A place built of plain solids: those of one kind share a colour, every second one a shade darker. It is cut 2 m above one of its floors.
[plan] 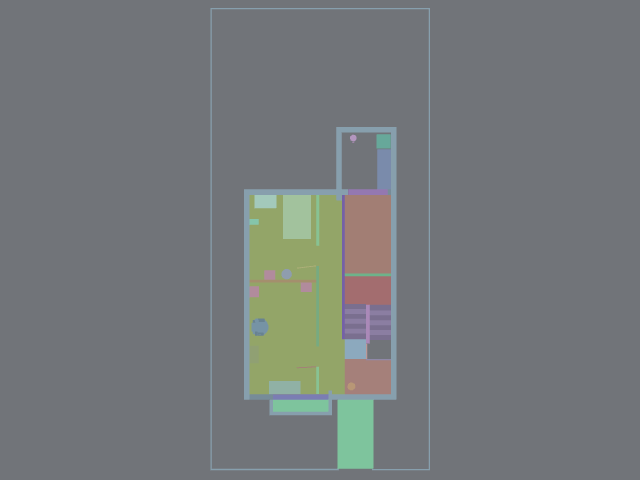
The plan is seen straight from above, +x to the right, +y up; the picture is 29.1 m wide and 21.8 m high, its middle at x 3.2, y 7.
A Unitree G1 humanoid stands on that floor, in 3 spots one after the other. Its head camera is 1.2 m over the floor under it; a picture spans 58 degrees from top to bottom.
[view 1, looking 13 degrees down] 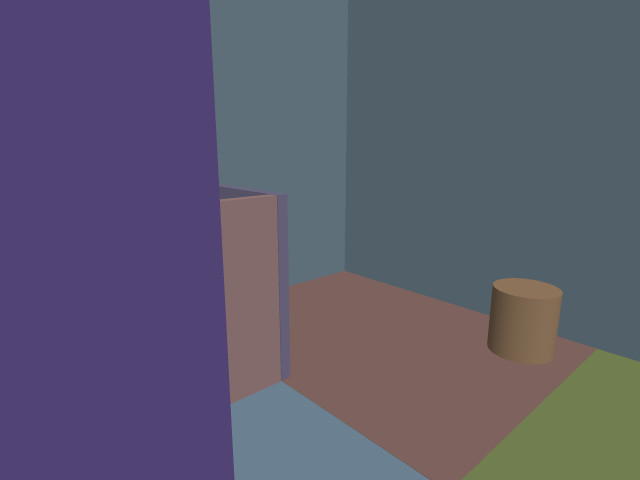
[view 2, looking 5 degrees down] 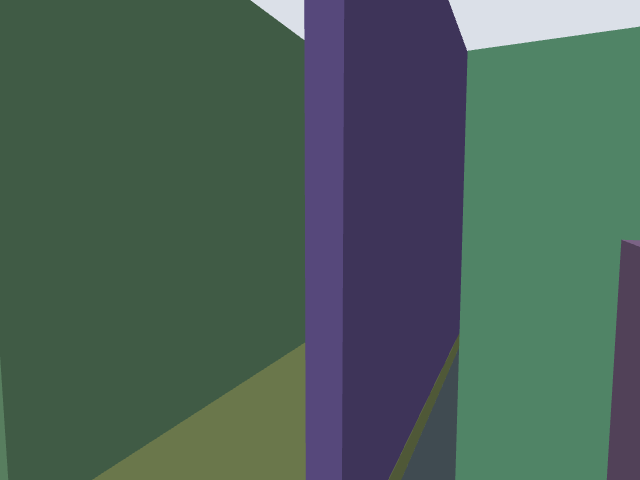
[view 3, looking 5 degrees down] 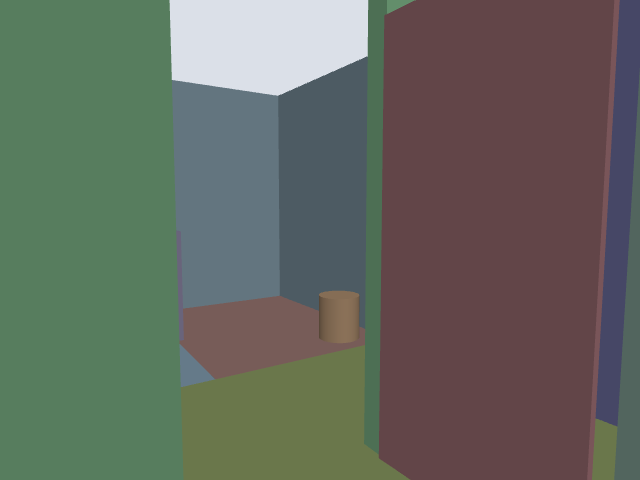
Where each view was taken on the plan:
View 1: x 3.68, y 2.78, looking -42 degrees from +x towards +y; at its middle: wall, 3.79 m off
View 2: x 4.81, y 1.29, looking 115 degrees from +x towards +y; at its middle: landing_wall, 1.33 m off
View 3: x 1.55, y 2.55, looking -33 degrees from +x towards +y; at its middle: wall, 4.70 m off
